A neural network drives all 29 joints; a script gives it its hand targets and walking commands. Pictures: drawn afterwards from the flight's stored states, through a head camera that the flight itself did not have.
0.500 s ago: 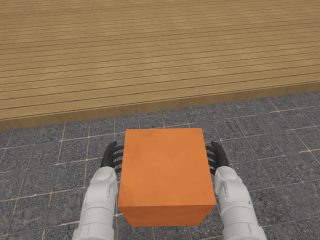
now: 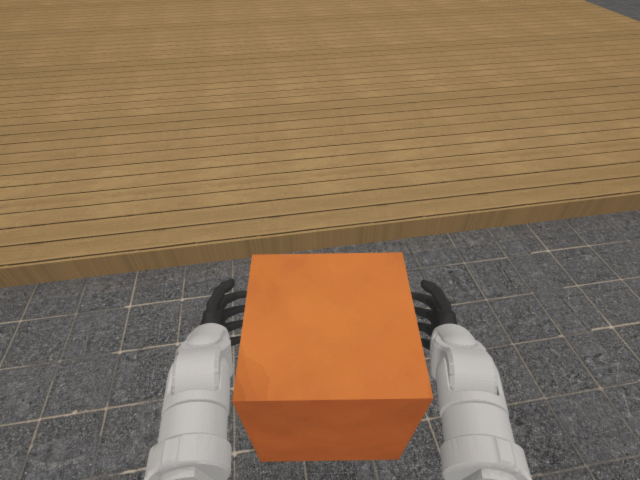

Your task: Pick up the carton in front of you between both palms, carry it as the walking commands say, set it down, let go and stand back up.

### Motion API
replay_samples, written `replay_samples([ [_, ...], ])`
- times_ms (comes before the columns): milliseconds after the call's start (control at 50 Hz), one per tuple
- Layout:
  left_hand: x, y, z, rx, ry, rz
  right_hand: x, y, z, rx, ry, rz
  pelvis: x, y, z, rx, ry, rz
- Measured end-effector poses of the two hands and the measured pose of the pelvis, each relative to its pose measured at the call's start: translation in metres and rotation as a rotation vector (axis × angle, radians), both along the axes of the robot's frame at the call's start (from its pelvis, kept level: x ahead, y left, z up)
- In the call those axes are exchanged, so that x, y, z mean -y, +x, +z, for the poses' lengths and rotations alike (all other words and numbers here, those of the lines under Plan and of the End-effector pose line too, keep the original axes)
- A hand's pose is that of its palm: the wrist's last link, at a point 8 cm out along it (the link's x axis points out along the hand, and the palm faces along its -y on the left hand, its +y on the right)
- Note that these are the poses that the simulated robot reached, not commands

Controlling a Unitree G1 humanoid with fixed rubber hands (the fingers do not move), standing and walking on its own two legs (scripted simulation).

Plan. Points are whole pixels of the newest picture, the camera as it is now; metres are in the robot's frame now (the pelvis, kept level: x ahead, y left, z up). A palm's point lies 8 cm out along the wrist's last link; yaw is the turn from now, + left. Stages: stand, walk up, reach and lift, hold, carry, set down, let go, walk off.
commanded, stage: reach and lift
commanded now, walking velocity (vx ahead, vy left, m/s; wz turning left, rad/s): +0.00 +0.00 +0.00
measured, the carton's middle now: (328, 361) +0.30 +0.00 -0.04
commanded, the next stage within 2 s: hold in 0.66 s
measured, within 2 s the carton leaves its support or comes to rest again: neither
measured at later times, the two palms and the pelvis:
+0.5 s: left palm (215, 324) +0.31 +0.15 +0.04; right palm (442, 324) +0.31 -0.15 +0.04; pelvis +0.02 +0.00 +0.01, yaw +0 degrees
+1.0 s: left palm (208, 328) +0.30 +0.15 +0.06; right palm (446, 327) +0.30 -0.15 +0.06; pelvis +0.01 +0.00 +0.01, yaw +0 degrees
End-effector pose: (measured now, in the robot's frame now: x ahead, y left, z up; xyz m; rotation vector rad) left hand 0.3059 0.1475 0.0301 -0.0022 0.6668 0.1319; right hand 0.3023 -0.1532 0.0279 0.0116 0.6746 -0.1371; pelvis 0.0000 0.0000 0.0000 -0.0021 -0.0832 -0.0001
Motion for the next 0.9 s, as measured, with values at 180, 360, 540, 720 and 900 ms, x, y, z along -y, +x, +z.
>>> replay_samples([
  [180,0.001,0.004,0.005,0.006,0.005,-0.003,0.000,0.005,0.005,0.006,-0.004,0.004,0.002,0.007,0.003,0.002,0.000,0.000],
  [360,0.001,0.008,0.009,0.002,0.025,-0.017,0.000,0.009,0.009,0.002,-0.026,0.020,0.003,0.018,0.007,0.005,0.000,0.001],
  [540,0.000,0.008,0.012,-0.001,0.033,-0.025,0.000,0.008,0.012,-0.001,-0.035,0.026,0.002,0.024,0.008,0.013,0.000,0.001],
  [720,-0.001,0.005,0.018,0.011,0.032,-0.024,-0.001,0.005,0.018,0.011,-0.035,0.026,0.001,0.023,0.009,0.025,0.000,-0.001],
  [900,-0.003,-0.005,0.029,0.019,0.027,-0.016,-0.003,-0.003,0.030,0.019,-0.031,0.030,0.001,0.018,0.009,0.054,0.001,-0.003],
])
